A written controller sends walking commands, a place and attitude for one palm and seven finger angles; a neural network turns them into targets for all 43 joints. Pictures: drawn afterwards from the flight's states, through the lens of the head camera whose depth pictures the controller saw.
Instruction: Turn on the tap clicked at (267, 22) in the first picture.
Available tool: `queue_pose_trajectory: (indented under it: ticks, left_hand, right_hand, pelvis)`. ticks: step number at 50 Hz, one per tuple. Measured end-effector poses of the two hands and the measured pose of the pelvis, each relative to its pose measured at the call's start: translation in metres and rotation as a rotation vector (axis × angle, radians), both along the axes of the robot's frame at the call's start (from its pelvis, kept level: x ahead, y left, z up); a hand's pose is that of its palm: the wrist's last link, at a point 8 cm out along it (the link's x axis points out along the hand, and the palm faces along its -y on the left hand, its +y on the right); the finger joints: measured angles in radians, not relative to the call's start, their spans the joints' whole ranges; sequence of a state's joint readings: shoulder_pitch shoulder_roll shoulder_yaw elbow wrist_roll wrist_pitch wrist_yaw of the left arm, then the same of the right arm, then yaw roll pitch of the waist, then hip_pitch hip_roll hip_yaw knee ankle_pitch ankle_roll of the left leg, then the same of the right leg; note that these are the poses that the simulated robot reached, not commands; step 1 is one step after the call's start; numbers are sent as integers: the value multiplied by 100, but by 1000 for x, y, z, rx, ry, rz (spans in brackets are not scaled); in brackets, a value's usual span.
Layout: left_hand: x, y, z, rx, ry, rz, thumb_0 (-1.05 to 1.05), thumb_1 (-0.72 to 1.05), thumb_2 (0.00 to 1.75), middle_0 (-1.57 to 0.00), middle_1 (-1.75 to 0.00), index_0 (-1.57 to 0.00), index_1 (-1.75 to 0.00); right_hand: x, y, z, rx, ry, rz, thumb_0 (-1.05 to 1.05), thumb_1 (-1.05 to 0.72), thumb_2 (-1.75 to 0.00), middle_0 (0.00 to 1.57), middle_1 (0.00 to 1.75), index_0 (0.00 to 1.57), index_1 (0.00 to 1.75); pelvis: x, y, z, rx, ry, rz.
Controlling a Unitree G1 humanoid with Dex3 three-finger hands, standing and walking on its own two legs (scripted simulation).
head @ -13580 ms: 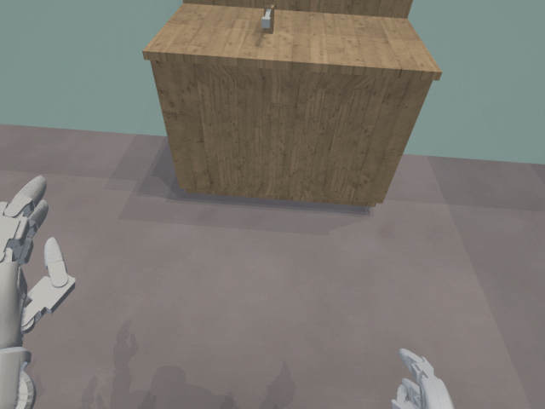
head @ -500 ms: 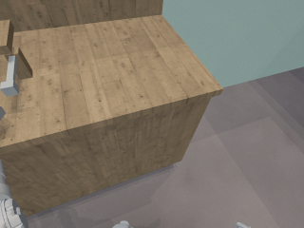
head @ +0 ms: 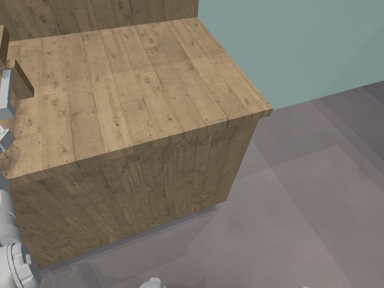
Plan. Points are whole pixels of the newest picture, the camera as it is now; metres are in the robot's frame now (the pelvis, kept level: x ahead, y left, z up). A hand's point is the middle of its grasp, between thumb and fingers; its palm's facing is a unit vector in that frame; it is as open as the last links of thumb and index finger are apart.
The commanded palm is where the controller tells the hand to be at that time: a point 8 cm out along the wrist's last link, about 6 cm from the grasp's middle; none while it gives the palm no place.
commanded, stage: push the lever round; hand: left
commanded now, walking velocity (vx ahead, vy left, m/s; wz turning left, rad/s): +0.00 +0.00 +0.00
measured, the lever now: (3, 110) +0.43 +0.40 +0.12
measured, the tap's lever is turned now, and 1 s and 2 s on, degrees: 0 12 40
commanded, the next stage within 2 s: none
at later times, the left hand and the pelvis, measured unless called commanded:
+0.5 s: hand (29, 129) +0.40 +0.34 +0.10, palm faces +0.64 -0.77 -0.05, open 7.8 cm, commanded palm +0.36 +0.36 +0.10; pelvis +0.00 +0.01 +0.00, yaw +0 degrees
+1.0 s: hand (48, 121) +0.42 +0.31 +0.10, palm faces +0.73 -0.68 -0.06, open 7.9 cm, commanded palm +0.38 +0.33 +0.10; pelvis +0.00 +0.00 +0.00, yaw +1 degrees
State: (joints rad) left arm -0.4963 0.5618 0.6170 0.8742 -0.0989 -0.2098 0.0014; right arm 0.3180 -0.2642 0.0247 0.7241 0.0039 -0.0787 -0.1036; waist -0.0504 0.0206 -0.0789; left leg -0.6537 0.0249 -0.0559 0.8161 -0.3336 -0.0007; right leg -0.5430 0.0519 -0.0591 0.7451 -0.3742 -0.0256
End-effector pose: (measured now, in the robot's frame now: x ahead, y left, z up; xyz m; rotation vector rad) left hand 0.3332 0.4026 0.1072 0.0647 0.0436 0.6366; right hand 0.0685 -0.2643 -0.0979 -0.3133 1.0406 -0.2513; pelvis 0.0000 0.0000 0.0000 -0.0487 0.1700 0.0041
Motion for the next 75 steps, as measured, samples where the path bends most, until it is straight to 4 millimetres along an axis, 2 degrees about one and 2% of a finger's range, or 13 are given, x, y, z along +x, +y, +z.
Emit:
queue_pose_trajectory:
  ticks: [6,12,21,31,41,50,75]
  left_hand:
    - [4,-5,1,-3,-16,-12,1,90,90,-15,-15,-15,-15]
    - [6,-9,-4,-10,-3,-1,1,90,90,-15,-15,-15,-15]
    - [14,-28,-6,-15,-18,25,2,91,91,-15,-15,-15,-15]
    - [19,-38,-6,-9,-11,92,2,90,91,-15,-15,-14,-15]
    - [26,-55,-6,-10,-11,138,2,90,90,-15,-15,-12,-15]
    - [35,-68,-6,-14,-2,186,2,90,90,-15,-15,-13,-15]
    - [65,-103,-5,-14,15,303,2,89,91,-15,-15,-13,-15]
  right_hand:
    - [-13,-2,-3,4,30,-25,1,-90,-90,20,30,20,30]
    - [-16,0,-2,3,34,-31,1,-90,-90,20,30,20,30]
    - [-2,10,-1,17,5,-9,1,-90,-90,20,30,20,30]
    - [18,21,-1,30,-23,36,1,-90,-90,20,30,20,30]
    - [21,21,-4,37,-1,54,1,-90,-90,20,30,21,30]
    - [11,14,-7,37,32,36,1,-90,-90,20,30,20,30]
    - [-38,0,-17,46,153,-24,1,-91,-90,20,30,20,30]
  pelvis:
    - [0,0,0,3,2,-7]
    - [-1,2,0,1,2,-7]
    - [1,7,2,1,-2,-4]
    - [3,9,3,0,-6,8]
    - [5,8,3,2,-5,19]
    - [4,3,2,5,0,19]
    - [-1,-6,-3,7,40,14]
